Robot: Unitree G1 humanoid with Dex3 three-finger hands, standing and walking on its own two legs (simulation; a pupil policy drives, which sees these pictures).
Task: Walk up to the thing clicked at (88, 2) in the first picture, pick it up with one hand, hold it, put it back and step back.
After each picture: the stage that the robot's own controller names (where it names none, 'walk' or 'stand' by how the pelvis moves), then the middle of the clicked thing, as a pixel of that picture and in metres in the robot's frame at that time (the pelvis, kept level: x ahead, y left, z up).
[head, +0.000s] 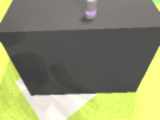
stand; (90, 7) +0.86 -0.02 +0.01
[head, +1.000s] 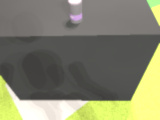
rise first; (75, 10) +0.76 +0.11 +0.04
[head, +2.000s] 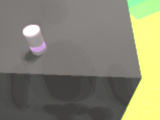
stand; (35, 40) +0.53 +0.25 +0.03
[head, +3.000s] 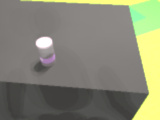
stand; (46, 52) +0.51 +0.20 +0.01
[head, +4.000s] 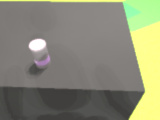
stand; (40, 54) +0.50 +0.22 +0.01
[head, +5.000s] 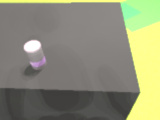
stand; (35, 55) +0.50 +0.24 +0.01
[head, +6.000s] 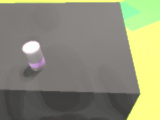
stand; (34, 56) +0.49 +0.24 +0.01
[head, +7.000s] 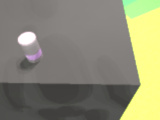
rise first; (31, 48) +0.50 +0.25 +0.01
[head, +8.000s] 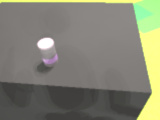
rise first; (48, 52) +0.50 +0.22 +0.01
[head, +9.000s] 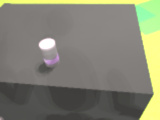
go down; (49, 53) +0.51 +0.21 +0.01
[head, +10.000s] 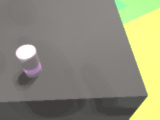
go down; (30, 61) +0.45 +0.21 +0.02
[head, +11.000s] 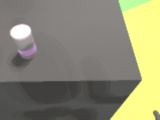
close in; (25, 42) +0.50 +0.21 +0.03
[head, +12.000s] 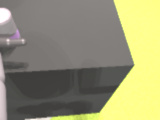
close; (5, 28) +0.52 +0.23 +0.07
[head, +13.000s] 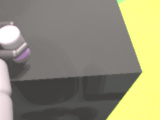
lift; (15, 45) +0.46 +0.21 +0.07
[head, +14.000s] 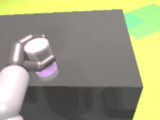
lift; (42, 60) +0.34 +0.15 +0.18
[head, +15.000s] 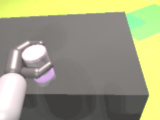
hold; (40, 66) +0.33 +0.16 +0.16
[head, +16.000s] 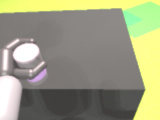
hold; (32, 65) +0.32 +0.18 +0.17
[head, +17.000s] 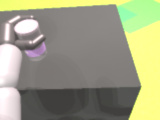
crouch; (32, 41) +0.41 +0.18 +0.19
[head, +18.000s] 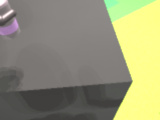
lower; (3, 18) +0.50 +0.22 +0.19
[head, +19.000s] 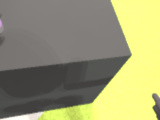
lower; out of the picture +0.54 +0.23 +0.09
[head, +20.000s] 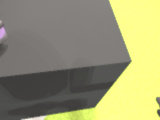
lower; out of the picture +0.52 +0.23 +0.08
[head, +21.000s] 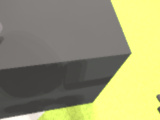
lower; out of the picture +0.54 +0.23 +0.09
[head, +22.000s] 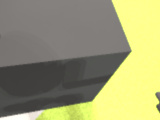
rest; out of the picture +0.55 +0.23 +0.10
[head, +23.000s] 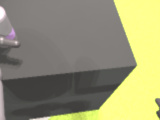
withdraw; (0, 28) +0.51 +0.21 +0.08
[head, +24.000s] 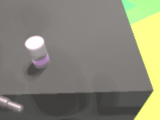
sink last; (38, 53) +0.48 +0.20 +0.05
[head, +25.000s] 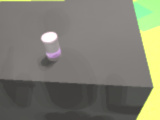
stand; (52, 47) +0.53 +0.21 +0.02
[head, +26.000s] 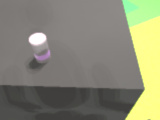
stand; (40, 48) +0.51 +0.21 +0.01
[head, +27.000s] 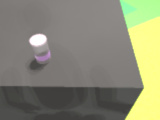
stand; (41, 49) +0.51 +0.21 +0.01
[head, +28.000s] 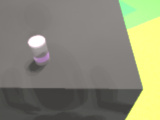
stand; (39, 51) +0.51 +0.22 +0.01
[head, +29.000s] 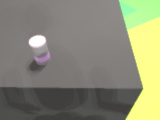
stand; (40, 50) +0.51 +0.22 +0.01
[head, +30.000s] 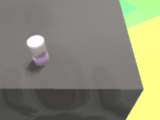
stand; (38, 51) +0.51 +0.22 +0.02
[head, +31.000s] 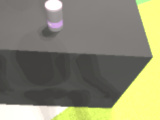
walk; (54, 16) +0.63 +0.13 +0.02
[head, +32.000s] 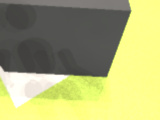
walk; out of the picture +0.97 +0.19 +0.02
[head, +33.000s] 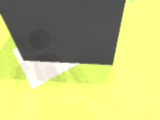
walk; out of the picture +1.22 +0.19 +0.03
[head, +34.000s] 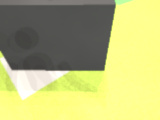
stand; out of the picture +1.14 +0.23 +0.01
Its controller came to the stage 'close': yes
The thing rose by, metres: 0.21
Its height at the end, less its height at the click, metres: +0.00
